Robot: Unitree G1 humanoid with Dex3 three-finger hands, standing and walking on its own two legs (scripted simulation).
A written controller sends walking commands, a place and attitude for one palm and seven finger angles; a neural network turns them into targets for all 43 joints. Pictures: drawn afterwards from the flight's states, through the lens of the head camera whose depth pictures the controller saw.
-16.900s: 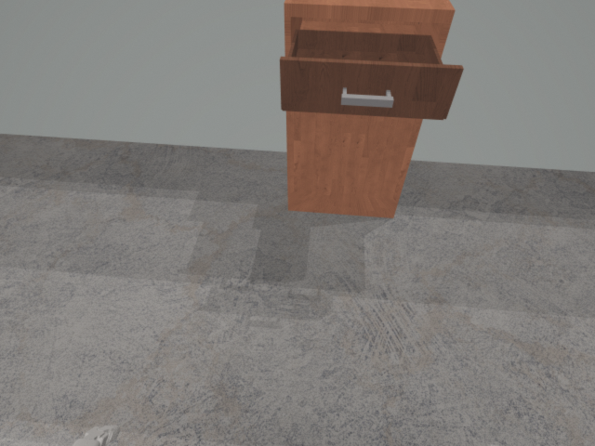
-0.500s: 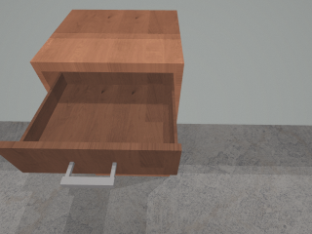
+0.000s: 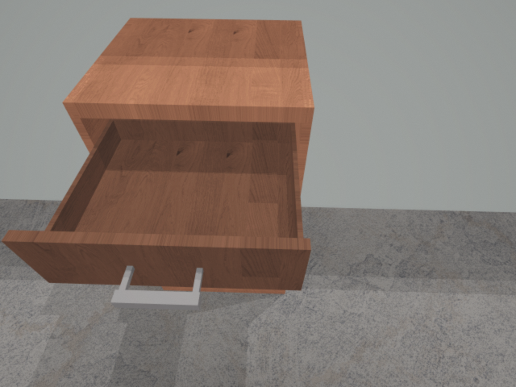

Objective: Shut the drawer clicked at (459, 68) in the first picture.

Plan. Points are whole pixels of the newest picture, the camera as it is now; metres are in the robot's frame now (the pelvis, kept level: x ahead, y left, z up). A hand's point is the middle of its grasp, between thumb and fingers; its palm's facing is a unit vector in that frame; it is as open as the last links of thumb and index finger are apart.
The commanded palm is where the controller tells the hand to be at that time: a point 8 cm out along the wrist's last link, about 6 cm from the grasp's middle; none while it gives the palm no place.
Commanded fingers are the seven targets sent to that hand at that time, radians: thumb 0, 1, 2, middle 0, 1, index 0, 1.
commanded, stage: look again from close up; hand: left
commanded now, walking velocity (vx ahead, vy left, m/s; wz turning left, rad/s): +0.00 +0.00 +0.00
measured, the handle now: (160, 286) +0.26 +0.17 +0.01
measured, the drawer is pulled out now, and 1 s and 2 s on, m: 0.30 0.29 0.29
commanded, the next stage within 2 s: raise the hand and make a fist in 0.24 s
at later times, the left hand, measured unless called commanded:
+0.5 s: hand out of the picture +0.11 +0.19 -0.07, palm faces +0.21 -0.94 -0.27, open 7.0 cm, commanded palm +0.08 +0.20 -0.05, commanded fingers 0.00 0.90 0.90 -0.38 -0.50 -0.38 -0.50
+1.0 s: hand out of the picture +0.11 +0.11 +0.01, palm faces -0.08 -1.00 -0.03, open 4.7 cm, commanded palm +0.08 +0.19 +0.01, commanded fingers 0.00 0.90 0.90 -0.88 -1.04 -0.88 -1.04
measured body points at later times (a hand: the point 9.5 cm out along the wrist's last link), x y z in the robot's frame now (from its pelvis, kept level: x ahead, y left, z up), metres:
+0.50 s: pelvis -0.02 +0.00 -0.01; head -0.02 -0.02 +0.44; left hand +0.10 +0.24 -0.05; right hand +0.03 -0.25 -0.15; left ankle -0.02 +0.09 -0.74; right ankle -0.06 -0.10 -0.74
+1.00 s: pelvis -0.08 -0.04 -0.06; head -0.06 -0.05 +0.38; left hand +0.11 +0.16 +0.01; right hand +0.14 -0.23 -0.12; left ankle -0.02 +0.09 -0.74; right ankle -0.06 -0.10 -0.74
